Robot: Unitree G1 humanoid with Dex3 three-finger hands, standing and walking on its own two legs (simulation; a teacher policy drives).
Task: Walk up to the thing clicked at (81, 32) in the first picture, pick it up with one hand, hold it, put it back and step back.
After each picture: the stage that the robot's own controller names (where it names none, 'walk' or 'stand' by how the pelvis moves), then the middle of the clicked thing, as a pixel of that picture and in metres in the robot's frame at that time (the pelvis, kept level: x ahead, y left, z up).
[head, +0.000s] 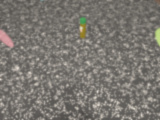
stand; (82, 28) +1.49 +0.04 -0.65
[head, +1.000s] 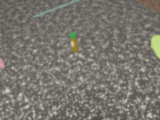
walk; (74, 42) +1.34 +0.23 -0.64
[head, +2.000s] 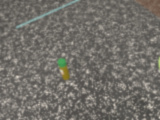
walk; (64, 69) +0.84 +0.29 -0.65
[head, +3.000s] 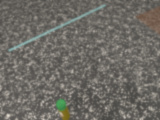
walk; (63, 110) +0.50 +0.23 -0.65
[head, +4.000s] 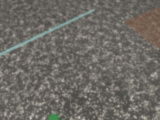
stand; out of the picture +0.40 +0.22 -0.65
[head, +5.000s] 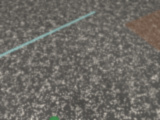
stand; out of the picture +0.39 +0.21 -0.66
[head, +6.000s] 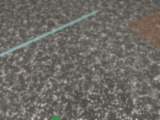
stand; out of the picture +0.39 +0.20 -0.66
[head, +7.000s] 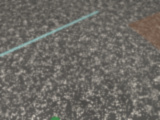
stand; out of the picture +0.38 +0.20 -0.66
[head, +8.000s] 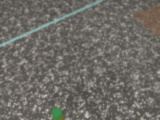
go down; (58, 118) +0.40 +0.19 -0.65
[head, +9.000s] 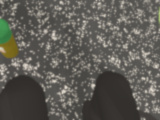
go down; (5, 41) +0.47 +0.26 -0.24
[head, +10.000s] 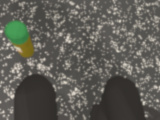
approach; (22, 42) +0.46 +0.26 -0.25
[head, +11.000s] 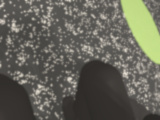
close in; out of the picture +0.43 +0.31 -0.16
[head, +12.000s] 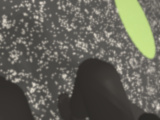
lift; out of the picture +0.42 +0.31 -0.16
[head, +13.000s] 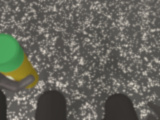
lift; (18, 68) +0.34 +0.22 +0.01
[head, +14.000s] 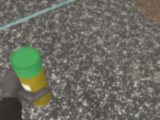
hold; (34, 81) +0.32 +0.17 +0.03
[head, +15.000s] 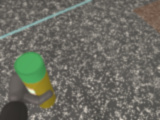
hold; (39, 85) +0.31 +0.16 +0.03
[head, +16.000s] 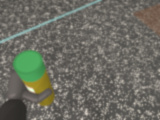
hold; (38, 83) +0.31 +0.17 +0.05
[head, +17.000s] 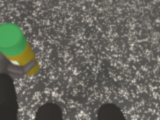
crouch; (21, 55) +0.41 +0.20 -0.03
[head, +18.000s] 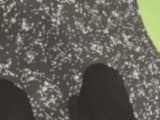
lower; out of the picture +0.44 +0.32 -0.14
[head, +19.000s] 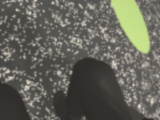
lower; out of the picture +0.44 +0.33 -0.16
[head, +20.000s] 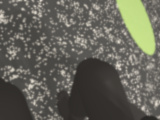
lower; out of the picture +0.43 +0.33 -0.16
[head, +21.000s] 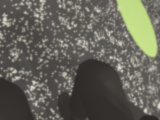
lower; out of the picture +0.43 +0.32 -0.16
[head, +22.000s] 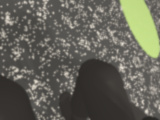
lower; out of the picture +0.42 +0.33 -0.15
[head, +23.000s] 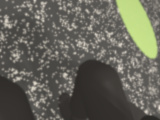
open; out of the picture +0.42 +0.32 -0.16
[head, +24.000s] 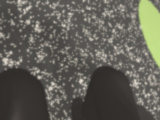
stand; out of the picture +0.43 +0.31 -0.19
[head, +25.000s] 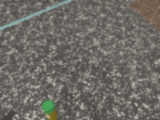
stand; (50, 111) +0.41 +0.20 -0.56
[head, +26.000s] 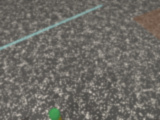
stand; (56, 119) +0.42 +0.21 -0.60
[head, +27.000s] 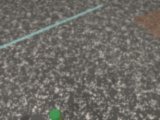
stand; out of the picture +0.41 +0.20 -0.60
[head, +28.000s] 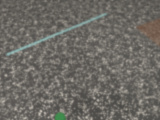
stand; out of the picture +0.42 +0.19 -0.65
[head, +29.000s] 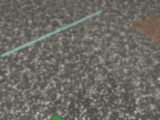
stand; out of the picture +0.40 +0.21 -0.66
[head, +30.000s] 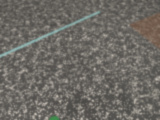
stand; out of the picture +0.39 +0.22 -0.66
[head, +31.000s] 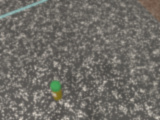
walk; (56, 91) +0.51 +0.17 -0.64
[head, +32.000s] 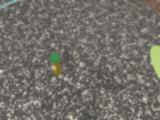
walk; (56, 65) +0.73 +0.23 -0.63
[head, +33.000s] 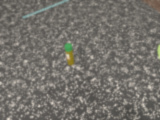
stand; (69, 54) +1.02 +0.24 -0.63
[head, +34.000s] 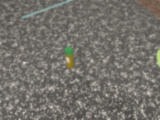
stand; (69, 58) +1.00 +0.18 -0.65
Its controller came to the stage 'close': yes
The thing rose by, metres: 0.68
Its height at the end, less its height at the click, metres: +0.00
